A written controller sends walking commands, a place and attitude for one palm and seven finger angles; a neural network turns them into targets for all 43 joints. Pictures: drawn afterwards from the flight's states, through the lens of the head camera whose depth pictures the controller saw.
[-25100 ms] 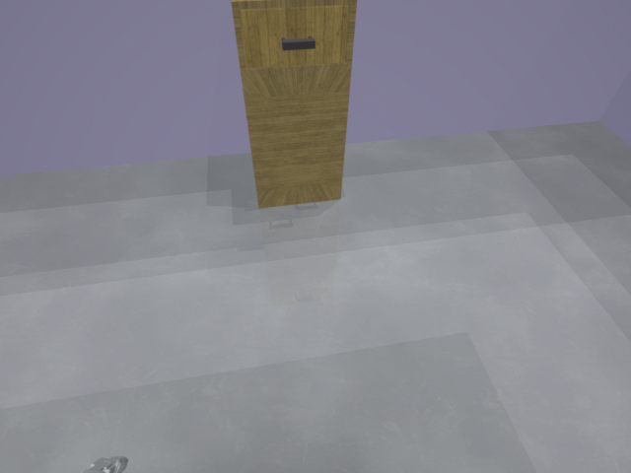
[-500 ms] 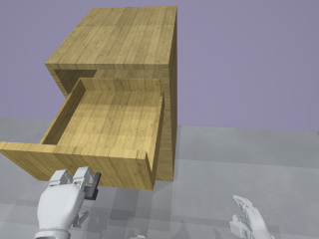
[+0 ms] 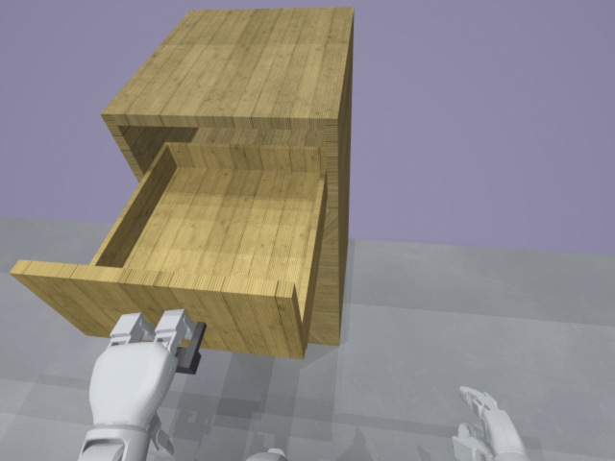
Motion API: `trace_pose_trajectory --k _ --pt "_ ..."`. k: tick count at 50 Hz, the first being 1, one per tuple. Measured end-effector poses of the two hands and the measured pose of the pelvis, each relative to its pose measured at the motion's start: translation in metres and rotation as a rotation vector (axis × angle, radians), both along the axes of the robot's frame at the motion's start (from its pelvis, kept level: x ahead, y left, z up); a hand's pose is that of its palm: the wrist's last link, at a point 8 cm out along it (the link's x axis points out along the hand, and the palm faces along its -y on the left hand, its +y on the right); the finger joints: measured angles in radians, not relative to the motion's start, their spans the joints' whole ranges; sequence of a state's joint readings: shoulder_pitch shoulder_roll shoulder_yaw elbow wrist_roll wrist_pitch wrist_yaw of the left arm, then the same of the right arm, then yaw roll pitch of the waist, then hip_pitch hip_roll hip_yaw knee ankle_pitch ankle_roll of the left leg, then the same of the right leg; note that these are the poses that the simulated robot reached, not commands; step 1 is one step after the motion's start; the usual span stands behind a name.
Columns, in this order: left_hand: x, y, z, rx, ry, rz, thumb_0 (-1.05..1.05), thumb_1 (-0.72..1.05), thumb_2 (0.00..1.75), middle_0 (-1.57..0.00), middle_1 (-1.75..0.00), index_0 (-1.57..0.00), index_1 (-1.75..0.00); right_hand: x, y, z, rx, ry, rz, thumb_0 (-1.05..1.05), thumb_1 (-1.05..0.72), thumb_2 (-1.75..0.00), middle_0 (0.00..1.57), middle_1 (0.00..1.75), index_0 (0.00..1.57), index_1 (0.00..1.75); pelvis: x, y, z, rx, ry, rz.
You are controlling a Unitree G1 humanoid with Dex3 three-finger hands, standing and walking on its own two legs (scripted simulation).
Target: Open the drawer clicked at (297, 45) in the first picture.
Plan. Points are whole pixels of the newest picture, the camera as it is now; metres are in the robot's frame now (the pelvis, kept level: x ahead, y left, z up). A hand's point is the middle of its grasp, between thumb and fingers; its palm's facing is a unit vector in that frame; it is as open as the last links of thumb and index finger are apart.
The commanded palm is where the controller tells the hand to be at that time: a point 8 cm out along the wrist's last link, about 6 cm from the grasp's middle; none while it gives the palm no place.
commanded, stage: lift the hand off the handle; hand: left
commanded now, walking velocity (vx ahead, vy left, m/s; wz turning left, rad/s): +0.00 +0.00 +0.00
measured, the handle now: (161, 341) +0.25 +0.22 +0.03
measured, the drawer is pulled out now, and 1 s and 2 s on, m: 0.30 0.30 0.30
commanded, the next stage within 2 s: draw the hand back to the body in 1.32 s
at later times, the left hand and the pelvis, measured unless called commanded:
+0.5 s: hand (150, 374) +0.20 +0.22 +0.04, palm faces -0.02 -0.15 -0.99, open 13.4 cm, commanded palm +0.20 +0.21 +0.13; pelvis +0.01 +0.01 +0.01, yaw -1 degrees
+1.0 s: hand (112, 325) +0.22 +0.22 +0.15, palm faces +0.16 -0.13 -0.98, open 13.6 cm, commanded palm +0.18 +0.22 +0.20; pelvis +0.02 +0.01 +0.03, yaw +0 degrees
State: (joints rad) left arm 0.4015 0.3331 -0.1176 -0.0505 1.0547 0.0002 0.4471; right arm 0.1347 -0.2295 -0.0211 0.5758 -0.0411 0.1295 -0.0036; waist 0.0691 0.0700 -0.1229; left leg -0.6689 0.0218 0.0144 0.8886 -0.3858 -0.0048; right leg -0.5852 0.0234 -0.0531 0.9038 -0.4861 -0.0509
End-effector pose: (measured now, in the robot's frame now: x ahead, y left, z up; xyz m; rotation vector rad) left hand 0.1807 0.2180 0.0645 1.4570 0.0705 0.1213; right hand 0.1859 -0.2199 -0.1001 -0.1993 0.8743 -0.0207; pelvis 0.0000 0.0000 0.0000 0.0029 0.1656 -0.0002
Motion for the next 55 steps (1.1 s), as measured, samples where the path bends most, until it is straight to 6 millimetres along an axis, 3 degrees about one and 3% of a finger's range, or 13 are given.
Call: trace_pose_trajectory --k 12,22,28,35,49,55 --pt "0.003 0.000 0.007 -0.009 0.054 0.004 -0.01 -0.49 0.30 -0.32 -1.21 -0.40 -1.23 0.003 0.016 0.009 0.026 -0.034 0.010 0.01 -0.90 -0.90 0.20 0.29 0.20 0.30 -0.002 0.004 0.007 0.000 -0.038 0.003" --pt "0.005 0.004 0.016 -0.034 0.107 -0.030 -0.01 -0.49 0.30 -0.34 -1.19 -0.41 -1.16 0.014 0.016 0.021 0.017 -0.094 0.014 0.01 -0.90 -0.90 0.20 0.29 0.20 0.30 0.004 0.007 0.012 0.000 -0.046 -0.009" --pt "0.006 0.005 0.046 -0.026 0.001 -0.064 -0.01 -0.49 0.30 -0.35 -1.20 -0.45 -1.19 0.019 0.014 0.020 0.008 -0.084 0.022 0.01 -0.90 -0.90 0.20 0.29 0.20 0.30 0.011 0.011 0.012 -0.003 -0.040 -0.009" --pt "0.007 0.005 0.065 -0.024 -0.009 -0.049 -0.01 -0.49 0.30 -0.37 -1.22 -0.49 -1.23 0.027 0.021 0.021 0.038 -0.070 0.020 0.01 -0.90 -0.90 0.20 0.29 0.20 0.30 0.016 0.013 0.017 -0.002 -0.057 -0.007" --pt "0.006 0.003 0.129 -0.021 -0.127 -0.026 -0.01 -0.49 0.30 -0.34 -1.22 -0.39 -1.22 0.049 0.035 0.050 0.086 -0.143 0.074 0.01 -0.90 -0.90 0.20 0.29 0.20 0.30 0.016 0.010 0.031 -0.002 -0.126 -0.005" --pt "0.015 0.007 0.142 -0.012 -0.090 -0.024 -0.01 -0.49 0.30 -0.32 -1.21 -0.34 -1.21 0.053 0.036 0.062 0.083 -0.156 0.085 0.01 -0.90 -0.90 0.20 0.29 0.20 0.30 0.012 0.008 0.038 0.000 -0.162 -0.002"
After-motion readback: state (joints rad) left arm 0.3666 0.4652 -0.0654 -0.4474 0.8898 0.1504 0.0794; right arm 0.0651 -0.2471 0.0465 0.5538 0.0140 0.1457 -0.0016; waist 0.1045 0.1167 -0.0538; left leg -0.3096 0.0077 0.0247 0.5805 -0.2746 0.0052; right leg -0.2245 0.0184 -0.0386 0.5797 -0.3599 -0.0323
